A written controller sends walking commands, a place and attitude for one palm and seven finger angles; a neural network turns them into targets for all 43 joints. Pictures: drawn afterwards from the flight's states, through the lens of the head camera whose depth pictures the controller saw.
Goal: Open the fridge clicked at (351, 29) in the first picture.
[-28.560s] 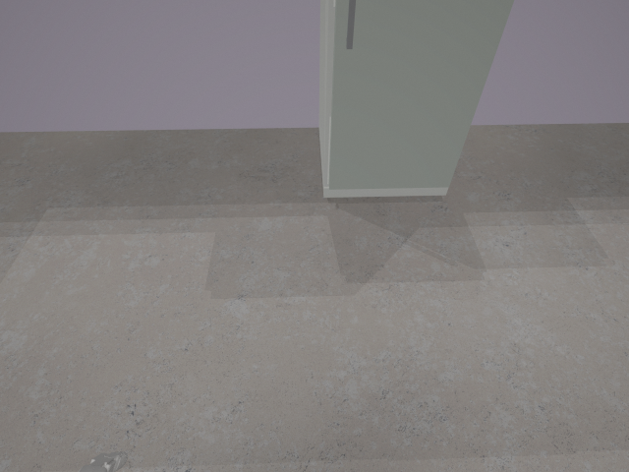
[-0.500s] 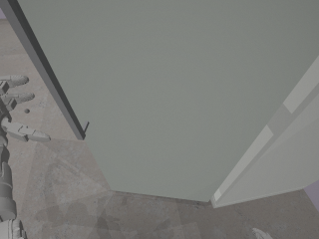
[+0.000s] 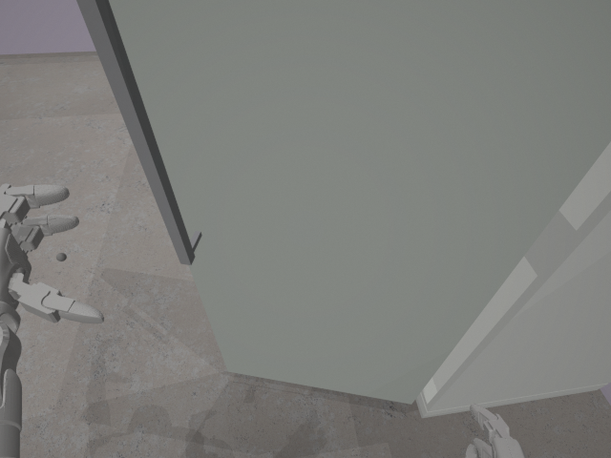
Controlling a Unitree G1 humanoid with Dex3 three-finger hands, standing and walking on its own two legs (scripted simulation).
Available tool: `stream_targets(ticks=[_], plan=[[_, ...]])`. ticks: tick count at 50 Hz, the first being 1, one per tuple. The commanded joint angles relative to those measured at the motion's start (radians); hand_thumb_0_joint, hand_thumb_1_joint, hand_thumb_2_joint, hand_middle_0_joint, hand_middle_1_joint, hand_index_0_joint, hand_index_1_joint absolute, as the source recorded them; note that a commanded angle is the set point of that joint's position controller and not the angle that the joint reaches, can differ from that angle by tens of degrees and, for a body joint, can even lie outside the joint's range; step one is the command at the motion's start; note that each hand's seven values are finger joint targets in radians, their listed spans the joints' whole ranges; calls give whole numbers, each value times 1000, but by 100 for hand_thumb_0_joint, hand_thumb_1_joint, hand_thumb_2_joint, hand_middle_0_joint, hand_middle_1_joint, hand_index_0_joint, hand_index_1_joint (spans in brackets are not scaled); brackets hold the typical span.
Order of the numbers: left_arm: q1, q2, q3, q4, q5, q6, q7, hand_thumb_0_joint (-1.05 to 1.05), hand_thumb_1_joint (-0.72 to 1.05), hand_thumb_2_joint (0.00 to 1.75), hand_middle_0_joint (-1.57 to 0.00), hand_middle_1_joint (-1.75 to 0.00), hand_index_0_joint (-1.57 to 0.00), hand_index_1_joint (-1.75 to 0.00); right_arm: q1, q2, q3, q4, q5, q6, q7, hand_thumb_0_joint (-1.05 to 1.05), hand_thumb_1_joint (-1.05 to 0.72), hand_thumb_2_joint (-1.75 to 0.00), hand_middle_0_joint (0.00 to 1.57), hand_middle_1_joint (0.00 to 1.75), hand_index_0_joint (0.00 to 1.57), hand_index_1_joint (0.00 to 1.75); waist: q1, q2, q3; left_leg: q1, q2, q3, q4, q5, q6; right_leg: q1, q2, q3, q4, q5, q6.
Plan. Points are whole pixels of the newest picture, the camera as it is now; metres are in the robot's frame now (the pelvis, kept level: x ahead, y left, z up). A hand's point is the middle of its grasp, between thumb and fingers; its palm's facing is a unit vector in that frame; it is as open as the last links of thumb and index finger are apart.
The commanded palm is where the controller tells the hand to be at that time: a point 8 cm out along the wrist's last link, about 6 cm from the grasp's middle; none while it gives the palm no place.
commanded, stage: slip the hand off the handle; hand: left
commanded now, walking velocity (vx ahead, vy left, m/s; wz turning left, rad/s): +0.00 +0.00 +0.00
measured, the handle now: (150, 125) +0.43 +0.23 +0.23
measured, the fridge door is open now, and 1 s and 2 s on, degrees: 72 72 72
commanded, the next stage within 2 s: draw the hand back to the body in 0.24 s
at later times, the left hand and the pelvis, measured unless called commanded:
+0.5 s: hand (43, 293) +0.24 +0.30 +0.14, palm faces +0.17 -0.99 -0.02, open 14.7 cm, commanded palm +0.20 +0.34 +0.15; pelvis +0.00 -0.01 +0.01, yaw +2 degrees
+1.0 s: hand (31, 305) +0.22 +0.29 +0.15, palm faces +0.42 -0.86 -0.29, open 14.0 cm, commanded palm +0.17 +0.32 +0.17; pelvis +0.00 -0.01 +0.01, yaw +1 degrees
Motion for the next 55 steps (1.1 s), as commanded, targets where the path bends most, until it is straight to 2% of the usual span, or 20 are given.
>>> stream_targets(ticks=[1, 6, 12, 18, 19, 21, 24, 27, 29, 32, 37, 39, 42, 43, 44, 45, 46, 48, 53, 55], plan=[[-198, 259, 58, -252, -24, -35, 8, 0, -55, 20, -25, -115, -25, -115, -81, -146, -45, -144, 2, -77, -14, 0, -90, -90, 20, 30, 20, 30, 5, 84, -159, 256, -27, -94, -135, 65, 8, -90, 57, 6, -116, 107, -23], [-178, 274, 85, -262, -32, -21, 2, 0, -55, 20, -25, -115, -25, -115, -97, -144, -39, -141, 3, -91, -23, 0, -90, -90, 20, 30, 20, 30, 10, 66, -132, 245, -33, -88, -138, 41, 8, -81, 51, 14, -133, 91, -22], [-66, 282, 109, -353, -48, -45, -27, 0, -55, 20, -25, -115, -25, -115, -105, -140, -38, -148, -1, -109, -18, 0, -90, -90, 20, 30, 20, 30, 33, 98, -187, 271, -38, -71, -113, 137, 11, -25, 49, 18, -125, 170, -26], [-132, 275, 100, -337, -66, -39, -35, 0, -55, 20, -25, -115, -25, -115, -110, -144, -37, -129, 4, -129, -31, 0, -90, -90, 20, 30, 20, 30, 9, 90, -119, 243, -42, -74, -114, 70, 10, -72, 43, 25, -140, 111, -19], [-138, 177, 73, -254, -238, 20, -143, 0, -55, 20, -25, -115, -25, -115, -125, -157, -25, -130, 33, -149, -45, 0, -90, -90, 20, 30, 20, 30, -20, 85, -181, 291, -38, -84, -137, 51, 5, 10, 30, 36, -170, 127, -23], [-187, 308, 145, -269, -277, 72, -245, 0, -55, 20, -25, -115, -25, -115, -139, -165, -17, -133, 43, -174, -71, 0, -90, -90, 20, 30, 20, 30, 6, 71, -182, 289, -41, -87, -137, 65, 13, 45, 26, 59, -192, 148, -16], [-181, 344, 137, -298, -242, 123, -301, 0, -55, 20, -25, -115, -25, -115, -124, -152, -9, -150, 36, -203, -64, 0, -90, -90, 20, 30, 20, 30, 21, 106, -150, 304, -42, -94, -148, 134, 20, 44, 23, 51, -184, 215, -18], [-26, 354, 205, -319, -242, 135, -256, 0, -55, 20, -25, -115, -25, -115, -118, -149, -16, -173, 31, -218, -38, 0, -90, -90, 20, 30, 20, 30, 50, 60, -130, 293, -37, -91, -152, 167, 17, 67, 25, 43, -187, 236, -20], [17, 284, 185, -348, -266, 139, -239, 0, -55, 20, -25, -115, -25, -115, -124, -140, -15, -186, 35, -225, -24, 0, -90, -90, 20, 30, 20, 30, 47, 65, -120, 295, -37, -84, -155, 156, 11, 55, 26, 36, -185, 233, -17], [91, 264, 199, -331, -275, 169, -221, 0, -55, 20, -25, -115, -25, -115, -126, -147, -21, -189, 38, -230, -16, 0, -90, -90, 20, 30, 20, 30, 54, 33, -90, 275, -32, -81, -155, 124, 9, 47, 20, 49, -200, 197, -11], [10, 237, 128, -468, -245, 194, -202, 0, -55, 20, -25, -115, -25, -115, -136, -147, -21, -194, 43, -240, -25, 0, -90, -90, 20, 30, 20, 30, 31, 73, -74, 304, -28, -82, -166, 91, 15, 16, 23, 45, -209, 146, -9], [8, 241, 129, -541, -238, 181, -186, 0, -51, 22, -25, -113, -25, -113, -132, -142, -18, -193, 38, -253, -29, 0, -90, -90, 20, 30, 20, 30, 33, 96, -119, 336, -32, -88, -170, 107, 16, 31, 23, 35, -199, 165, -13], [44, 264, 166, -532, -238, 173, -172, 0, -41, 27, -25, -107, -25, -107, -136, -145, -15, -169, 34, -262, -35, 0, -90, -90, 20, 30, 20, 30, 40, 54, -94, 326, -30, -92, -172, 110, 17, 43, 25, 35, -211, 168, -12], [34, 249, 155, -544, -242, 173, -173, 0, -37, 29, -24, -104, -24, -104, -142, -140, -14, -167, 35, -267, -36, 0, -90, -90, 20, 30, 20, 30, 36, 83, -86, 328, -32, -92, -171, 111, 16, 37, 18, 35, -208, 176, -11], [9, 355, 167, -603, -41, 123, 37, 0, -33, 31, -24, -102, -24, -102, -131, -138, -22, -140, -8, -243, -18, 0, -90, -90, 20, 30, 20, 30, 59, 79, 12, 279, -37, -89, -176, 90, 15, 13, 7, 66, -288, 137, -21], [133, 179, 71, -538, -29, 124, 122, 0, -30, 32, -24, -100, -24, -100, -142, -126, -19, -140, -10, -233, -12, 0, -90, -90, 20, 30, 20, 30, 30, 46, 60, 284, -29, -85, -200, 57, 7, 0, -3, 46, -292, 111, -21], [184, 128, 32, -570, 1, 117, 181, 0, -26, 34, -24, -98, -24, -98, -145, -124, -24, -137, -9, -220, -7, 0, -90, -90, 20, 30, 20, 30, 37, 44, 48, 301, -22, -88, -213, 30, 5, 17, -6, 40, -283, 96, -21], [198, 149, 35, -679, 42, 90, 261, 0, -19, 37, -24, -94, -24, -94, -144, -130, -32, -133, -15, -200, -1, 0, -90, -90, 20, 30, 20, 30, 43, 84, -41, 347, -19, -79, -226, 50, 11, 73, -13, 44, -272, 126, -25], [197, 144, 18, -731, 95, 63, 350, 0, -1, 46, -23, -83, -23, -83, -162, -124, -35, -124, -25, -166, -5, 0, -90, -90, 20, 30, 20, 30, 39, 36, -28, 382, -15, -72, -267, 56, 19, 102, -8, 42, -282, 129, -23], [197, 134, 11, -749, 107, 57, 363, 0, 7, 50, -23, -79, -23, -79, -161, -118, -35, -123, -28, -157, -6, 0, -90, -90, 20, 30, 20, 30, 40, 67, -44, 413, -18, -70, -280, 90, 18, 122, -6, 41, -274, 157, -25]])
